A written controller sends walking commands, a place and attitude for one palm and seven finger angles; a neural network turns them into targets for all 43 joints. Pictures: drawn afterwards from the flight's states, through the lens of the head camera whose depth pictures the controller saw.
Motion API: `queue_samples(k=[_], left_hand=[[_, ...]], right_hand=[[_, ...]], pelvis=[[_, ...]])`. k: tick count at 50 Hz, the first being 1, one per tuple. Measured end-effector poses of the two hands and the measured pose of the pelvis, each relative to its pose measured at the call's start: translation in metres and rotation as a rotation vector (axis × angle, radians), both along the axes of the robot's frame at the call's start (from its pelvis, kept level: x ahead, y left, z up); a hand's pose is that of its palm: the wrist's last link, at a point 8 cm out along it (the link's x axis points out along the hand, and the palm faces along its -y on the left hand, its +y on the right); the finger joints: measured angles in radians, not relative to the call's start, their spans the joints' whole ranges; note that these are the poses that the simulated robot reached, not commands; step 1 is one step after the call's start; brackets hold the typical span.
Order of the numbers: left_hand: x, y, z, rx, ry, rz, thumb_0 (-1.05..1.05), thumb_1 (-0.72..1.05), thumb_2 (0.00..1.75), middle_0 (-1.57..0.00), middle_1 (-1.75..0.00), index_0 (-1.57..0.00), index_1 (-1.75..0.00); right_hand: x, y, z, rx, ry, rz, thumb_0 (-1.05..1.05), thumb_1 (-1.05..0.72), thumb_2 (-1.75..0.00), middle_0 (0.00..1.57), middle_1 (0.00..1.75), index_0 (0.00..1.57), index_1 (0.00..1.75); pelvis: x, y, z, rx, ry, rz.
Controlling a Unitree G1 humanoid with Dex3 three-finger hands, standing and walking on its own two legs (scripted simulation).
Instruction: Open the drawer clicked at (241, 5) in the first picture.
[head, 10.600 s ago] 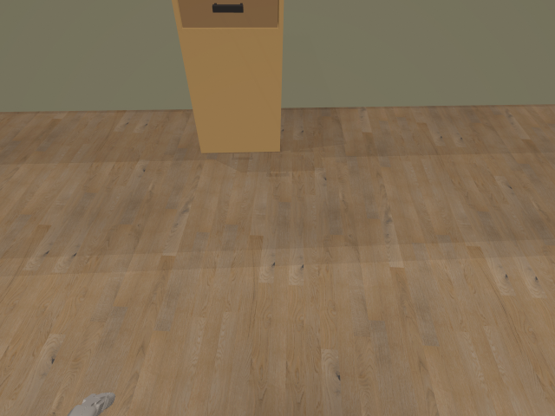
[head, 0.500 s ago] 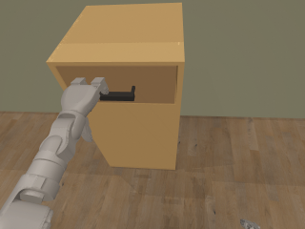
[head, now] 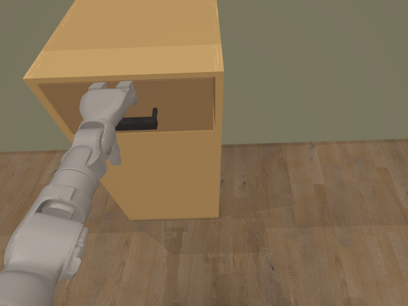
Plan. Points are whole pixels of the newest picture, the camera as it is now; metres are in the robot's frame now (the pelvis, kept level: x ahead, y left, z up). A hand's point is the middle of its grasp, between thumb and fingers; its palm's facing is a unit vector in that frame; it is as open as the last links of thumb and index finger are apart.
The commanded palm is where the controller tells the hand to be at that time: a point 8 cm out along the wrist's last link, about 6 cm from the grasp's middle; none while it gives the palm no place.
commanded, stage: move the hooked fingers above the handle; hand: left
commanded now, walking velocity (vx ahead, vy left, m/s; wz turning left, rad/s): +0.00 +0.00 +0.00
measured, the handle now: (133, 117) +0.55 +0.18 +0.02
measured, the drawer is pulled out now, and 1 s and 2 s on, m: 0.00 0.00 0.00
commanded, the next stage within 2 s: none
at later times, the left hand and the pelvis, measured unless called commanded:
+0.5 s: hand (119, 115) +0.51 +0.19 +0.07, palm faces -0.03 -0.01 -1.00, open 13.7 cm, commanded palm +0.49 +0.20 +0.13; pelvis +0.00 +0.01 +0.00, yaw -2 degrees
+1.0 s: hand (125, 114) +0.51 +0.17 +0.07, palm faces +0.00 -0.04 -1.00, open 13.6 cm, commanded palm +0.49 +0.19 +0.13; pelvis +0.00 +0.02 -0.01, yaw -1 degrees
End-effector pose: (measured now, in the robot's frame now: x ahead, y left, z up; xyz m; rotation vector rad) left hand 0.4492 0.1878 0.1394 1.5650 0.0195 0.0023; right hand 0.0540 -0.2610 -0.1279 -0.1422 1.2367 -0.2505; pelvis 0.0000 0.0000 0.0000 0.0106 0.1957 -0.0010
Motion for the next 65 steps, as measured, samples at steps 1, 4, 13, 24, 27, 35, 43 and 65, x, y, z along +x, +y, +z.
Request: queue_samples(k=[1, 4, 13, 24, 27, 35, 43, 65], left_hand=[[0.003, 0.001, -0.001, 0.003, 0.008, 0.01, 0.0, -0.49, 0.3, -0.32, -1.2, -0.32, -1.2], [0.011, 0.0, -0.005, 0.003, 0.032, 0.019, 0.0, -0.49, 0.3, -0.32, -1.2, -0.32, -1.2], [0.037, -0.018, -0.008, -0.041, 0.022, -0.049, 0.0, -0.49, 0.3, -0.32, -1.2, -0.32, -1.2], [0.037, -0.002, -0.012, -0.009, 0.014, 0.037, 0.0, -0.49, 0.3, -0.35, -1.22, -0.35, -1.22], [0.037, 0.005, -0.012, 0.001, 0.034, 0.054, 0.0, -0.49, 0.3, -0.34, -1.22, -0.34, -1.22], [0.037, -0.005, -0.01, -0.022, 0.043, -0.033, 0.0, -0.49, 0.3, -0.33, -1.21, -0.33, -1.21], [0.038, -0.008, -0.012, -0.037, -0.008, -0.041, 0.0, -0.49, 0.3, -0.36, -1.24, -0.34, -1.22], [0.039, -0.011, -0.007, -0.016, 0.031, -0.003, 0.0, -0.49, 0.3, -0.33, -1.22, -0.35, -1.22]], right_hand=[[-0.006, -0.002, 0.0, -0.004, 0.013, -0.009, 0.0, -0.91, -0.9, 0.2, 0.3, 0.2, 0.3], [-0.025, -0.006, 0.0, -0.018, 0.052, -0.034, 0.0, -0.91, -0.9, 0.2, 0.3, 0.2, 0.3], [-0.073, -0.013, 0.006, -0.066, 0.141, -0.104, 0.0, -0.91, -0.9, 0.2, 0.3, 0.2, 0.3], [-0.081, 0.003, 0.002, -0.027, 0.138, -0.13, 0.0, -0.91, -0.9, 0.2, 0.3, 0.2, 0.3], [-0.075, 0.006, 0.002, -0.025, 0.122, -0.123, 0.0, -0.91, -0.9, 0.2, 0.3, 0.2, 0.3], [-0.057, 0.007, 0.004, -0.042, 0.098, -0.082, 0.0, -0.91, -0.9, 0.2, 0.3, 0.2, 0.3], [-0.046, 0.008, 0.003, -0.043, 0.079, -0.065, 0.0, -0.91, -0.9, 0.2, 0.3, 0.2, 0.3], [-0.062, 0.001, 0.003, -0.049, 0.091, -0.104, 0.0, -0.91, -0.9, 0.2, 0.3, 0.2, 0.3]], pelvis=[[0.0, 0.0, 0.0, -0.001, 0.005, 0.0], [-0.001, -0.001, -0.001, -0.003, 0.018, 0.0], [-0.001, 0.002, -0.004, -0.01, 0.062, -0.011], [-0.002, 0.007, -0.005, -0.013, 0.075, -0.028], [-0.003, 0.008, -0.004, -0.015, 0.074, -0.023], [0.0, 0.013, -0.005, -0.021, 0.072, -0.007], [0.002, 0.017, -0.007, -0.021, 0.083, -0.011], [-0.003, 0.007, -0.005, -0.014, 0.069, -0.021]])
